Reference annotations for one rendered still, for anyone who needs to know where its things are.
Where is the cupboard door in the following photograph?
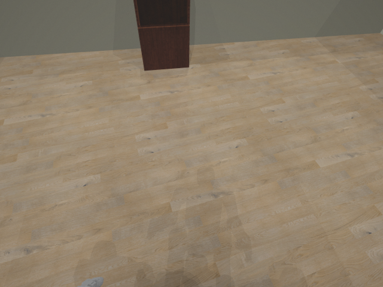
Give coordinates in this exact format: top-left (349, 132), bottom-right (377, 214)
top-left (136, 0), bottom-right (188, 26)

